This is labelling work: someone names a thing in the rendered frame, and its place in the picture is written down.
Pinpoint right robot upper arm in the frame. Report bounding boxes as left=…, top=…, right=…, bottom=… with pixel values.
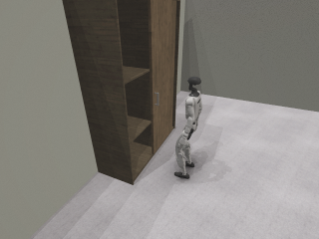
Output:
left=197, top=91, right=202, bottom=111

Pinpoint left robot foot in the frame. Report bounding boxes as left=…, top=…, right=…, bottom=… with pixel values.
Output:
left=174, top=172, right=189, bottom=179

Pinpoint robot left forearm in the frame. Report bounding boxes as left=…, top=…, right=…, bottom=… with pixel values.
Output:
left=182, top=118, right=193, bottom=139

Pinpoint left robot upper arm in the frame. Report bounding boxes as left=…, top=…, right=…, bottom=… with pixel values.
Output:
left=185, top=97, right=195, bottom=121

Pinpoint left robot shin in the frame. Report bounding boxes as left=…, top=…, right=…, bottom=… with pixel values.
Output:
left=175, top=152, right=186, bottom=175

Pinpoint handle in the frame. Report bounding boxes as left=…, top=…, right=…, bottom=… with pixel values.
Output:
left=155, top=93, right=160, bottom=106

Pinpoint left robot hand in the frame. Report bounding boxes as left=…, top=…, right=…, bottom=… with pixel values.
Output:
left=177, top=137, right=187, bottom=151

